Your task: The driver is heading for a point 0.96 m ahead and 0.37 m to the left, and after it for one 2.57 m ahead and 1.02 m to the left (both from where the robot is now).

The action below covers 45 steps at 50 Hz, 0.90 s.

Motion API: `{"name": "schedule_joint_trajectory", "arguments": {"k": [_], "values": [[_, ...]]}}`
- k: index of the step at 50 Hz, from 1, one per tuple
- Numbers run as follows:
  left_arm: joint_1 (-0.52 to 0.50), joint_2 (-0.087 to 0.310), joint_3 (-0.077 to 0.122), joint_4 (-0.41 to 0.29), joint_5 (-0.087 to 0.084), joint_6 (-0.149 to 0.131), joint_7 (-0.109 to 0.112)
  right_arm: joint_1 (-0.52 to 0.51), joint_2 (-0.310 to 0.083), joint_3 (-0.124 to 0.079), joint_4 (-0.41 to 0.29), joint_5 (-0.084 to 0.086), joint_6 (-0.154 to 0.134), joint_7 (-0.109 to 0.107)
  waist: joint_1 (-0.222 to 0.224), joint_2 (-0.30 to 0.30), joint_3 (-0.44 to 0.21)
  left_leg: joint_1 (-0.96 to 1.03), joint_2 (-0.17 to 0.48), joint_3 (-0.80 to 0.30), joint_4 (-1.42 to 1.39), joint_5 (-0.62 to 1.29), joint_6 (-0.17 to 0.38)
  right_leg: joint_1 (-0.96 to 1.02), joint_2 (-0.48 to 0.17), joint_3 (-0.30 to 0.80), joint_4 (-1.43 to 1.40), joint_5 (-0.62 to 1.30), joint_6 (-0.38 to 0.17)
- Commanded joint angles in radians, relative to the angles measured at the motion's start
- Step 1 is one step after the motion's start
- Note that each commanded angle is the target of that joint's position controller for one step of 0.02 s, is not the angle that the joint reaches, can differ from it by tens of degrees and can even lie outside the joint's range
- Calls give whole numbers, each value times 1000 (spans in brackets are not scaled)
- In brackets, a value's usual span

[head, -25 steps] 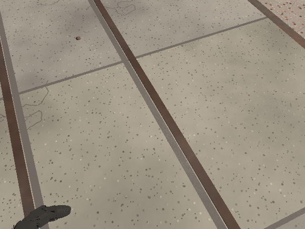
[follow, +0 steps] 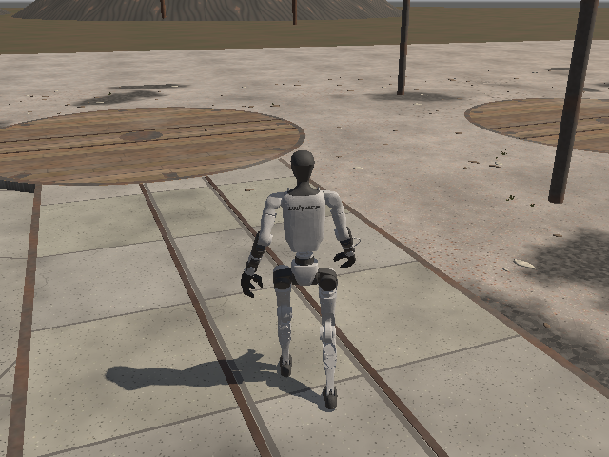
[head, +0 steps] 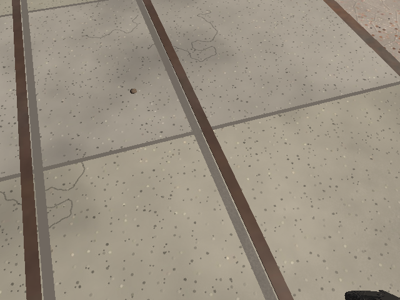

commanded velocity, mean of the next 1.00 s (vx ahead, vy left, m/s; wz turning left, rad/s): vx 0.50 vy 0.00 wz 0.30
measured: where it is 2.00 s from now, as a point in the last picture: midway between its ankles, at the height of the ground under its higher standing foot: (136, 168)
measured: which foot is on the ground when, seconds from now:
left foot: down 0.00-0.52, up 0.54-1.00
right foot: down 0.00-0.00, up 0.02-0.48, down 0.50-1.00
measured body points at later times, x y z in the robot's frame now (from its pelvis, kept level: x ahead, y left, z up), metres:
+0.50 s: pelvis +0.27 -0.02 +0.01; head +0.30 -0.02 +0.46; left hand +0.49 +0.23 -0.06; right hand +0.27 -0.31 -0.13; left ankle +0.12 +0.10 -0.72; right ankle +0.40 -0.13 -0.72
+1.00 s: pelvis +0.52 +0.04 +0.00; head +0.55 +0.06 +0.45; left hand +0.44 +0.32 -0.13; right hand +0.81 -0.11 -0.08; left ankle +0.61 +0.18 -0.72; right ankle +0.41 -0.14 -0.72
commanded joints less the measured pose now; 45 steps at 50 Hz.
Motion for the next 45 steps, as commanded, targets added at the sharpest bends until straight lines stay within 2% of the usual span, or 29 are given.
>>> {"name": "schedule_joint_trajectory", "arguments": {"k": [1, 2, 3, 4, 5, 6, 8, 9, 12, 15, 18, 20, 22, 23, 24, 25, 26, 27, 28, 29, 30, 31, 33, 36, 39, 41, 45], "values": [[76, 46, -11, -74, 0, -44, -4, 407, -234, -76, 43, 8, 2, -9, -171, 248, -407, 895, 363, -785, -237, -262, 279, -656, 61, 121, 712, -112, -8], [-21, 121, 10, -100, -27, -54, -10, 334, -192, -60, 34, 13, 2, -11, -167, 171, -246, 778, 339, -654, -258, -344, 226, -750, -3, 125, 767, -57, -23], [-94, 121, 7, -121, -28, -58, -8, 258, -167, -52, 17, 6, 4, -14, -144, 95, -148, 630, 304, -533, -274, -300, 194, -744, -57, 88, 729, 33, -33], [-128, 113, 9, -127, -12, -56, -5, 203, -140, -43, 11, -3, 5, -13, -116, 62, -73, 491, 270, -445, -305, -215, 187, -713, -91, 73, 664, 100, -31], [-111, 105, 13, -122, -4, -47, -2, 172, -114, -34, 6, -13, 0, -13, -80, 87, -51, 401, 237, -384, -332, -139, 176, -645, -123, 82, 611, 151, -30], [-84, 88, 12, -111, -2, -36, -2, 158, -105, -32, 7, -15, -4, -12, -60, 103, -49, 353, 216, -342, -358, -94, 176, -595, -130, 80, 586, 177, -24], [-68, 60, 7, -102, 1, -22, 1, 164, -121, -36, 20, -8, -13, -15, -44, 95, -39, 311, 206, -271, -396, -1, 194, -582, -136, 65, 535, 215, -6], [-94, 55, 5, -110, 5, -19, 3, 173, -134, -40, 28, -6, -15, -19, -46, 83, -24, 308, 206, -245, -411, 41, 201, -607, -141, 62, 494, 252, 6], [-189, 39, -1, -132, 9, -24, 2, 210, -154, -45, 51, -2, -9, -33, -71, 55, -1, 344, 190, -173, -428, 113, 187, -654, -143, 53, 319, 409, 26], [-302, 15, -10, -158, 8, -36, -8, 264, -166, -47, 75, 11, 1, -41, -112, 49, 24, 353, 161, -130, -424, 117, 162, -609, -109, 29, 130, 535, 33], [-391, 16, -13, -182, -1, -49, -24, 322, -179, -52, 100, 19, 17, -46, -142, 50, 46, 395, 178, -156, -389, 89, 162, -581, -75, 23, 17, 552, 39], [-422, 29, -10, -194, -4, -60, -35, 336, -183, -56, 108, 24, 29, -51, -139, 62, 51, 439, 202, -193, -345, 82, 153, -565, -63, 38, -39, 518, 29], [-389, 59, 0, -187, -4, -69, -39, 326, -194, -64, 109, 25, 37, -58, -106, 82, 35, 468, 223, -233, -291, 104, 135, -497, -52, 45, -75, 453, 11], [-340, 75, 7, -174, -4, -73, -38, 313, -197, -66, 108, 24, 42, -59, -73, 92, 13, 465, 219, -238, -240, 155, 123, -419, -40, 31, -96, 423, -3], [-229, 108, 26, -140, 0, -76, -31, 305, -180, -60, 105, 21, 44, -59, -17, 81, -54, 437, 172, -211, -120, 250, 98, -251, -26, 12, -123, 410, -30], [-67, 163, 46, -111, 17, -79, -21, 297, -125, -40, 86, 7, 42, -57, 54, 34, -195, 310, 110, -169, 121, 168, 63, 22, -129, 95, -70, 426, -83], [40, 258, 70, -96, 26, -66, -15, 410, -22, -11, 62, -1, 25, -54, 35, -203, -357, -54, -39, -67, 492, -222, -13, 416, -380, 445, -73, 358, -209], [68, 207, 58, -85, 20, -59, -18, 416, -55, -15, 57, 25, 11, -51, 46, -309, -413, -213, -49, -145, 672, -499, -22, 430, -443, 718, -223, 141, -263], [4, 134, 36, -91, 13, -58, -16, 328, -154, -44, 47, 48, 10, -52, 52, -186, -250, -281, 12, -168, 742, -430, -14, 302, -402, 590, -256, 38, -215], [-66, 99, 23, -96, 12, -58, -14, 263, -159, -49, 30, 46, 15, -54, 32, -137, -150, -278, 54, -139, 730, -342, -11, 166, -365, 455, -279, 81, -183], [-128, 64, 11, -93, 13, -59, -16, 243, -146, -52, 27, 34, 23, -55, 2, -108, -80, -243, 83, -133, 689, -275, -16, 45, -323, 353, -317, 157, -170], [-168, 44, 7, -89, 18, -65, -17, 253, -128, -57, 27, 29, 35, -54, -30, -136, -43, -191, 111, -140, 644, -226, -20, -41, -293, 270, -351, 224, -159], [-205, 41, 10, -76, 21, -75, -16, 270, -86, -54, 25, 31, 59, -51, -59, -133, -13, -134, 124, -127, 615, -178, -31, -124, -268, 154, -401, 327, -158], [-193, 75, 24, -48, 26, -83, -8, 223, -68, -53, -9, 23, 76, -51, -65, -83, 12, -184, 131, -133, 527, -82, -49, -122, -277, 46, -430, 449, -178], [-182, 100, 32, -30, 25, -75, 1, 155, -55, -48, -35, 21, 70, -34, -47, -66, 26, -179, 123, -106, 350, 66, -49, -92, -259, -60, -437, 494, -165], [-163, 119, 37, -19, 19, -68, 6, 80, -44, -41, -60, 19, 65, -19, -19, -53, 46, -157, 113, -63, 244, 126, -41, -75, -259, -112, -440, 497, -156], [-113, 151, 50, 11, -2, -45, 8, -20, -52, -39, -114, 19, 69, 2, 9, -46, 80, -169, 99, -19, 125, 81, -7, 45, -296, -161, -405, 531, -135]]}}
Velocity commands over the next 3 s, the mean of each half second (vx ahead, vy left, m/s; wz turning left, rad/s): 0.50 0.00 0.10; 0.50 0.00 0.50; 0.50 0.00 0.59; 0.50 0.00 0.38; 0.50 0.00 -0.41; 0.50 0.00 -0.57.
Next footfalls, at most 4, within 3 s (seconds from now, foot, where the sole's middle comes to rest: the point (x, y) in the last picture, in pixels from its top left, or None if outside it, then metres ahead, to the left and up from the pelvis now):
0.50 right None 0.44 -0.13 -0.76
1.02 left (161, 243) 0.64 0.19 -0.76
1.50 right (178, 163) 0.99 0.17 -0.76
2.00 left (81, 162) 0.97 0.56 -0.76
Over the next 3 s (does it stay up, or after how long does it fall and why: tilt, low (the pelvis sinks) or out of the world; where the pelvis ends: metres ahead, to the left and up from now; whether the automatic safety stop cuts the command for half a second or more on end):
stays up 1.41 0.68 0.01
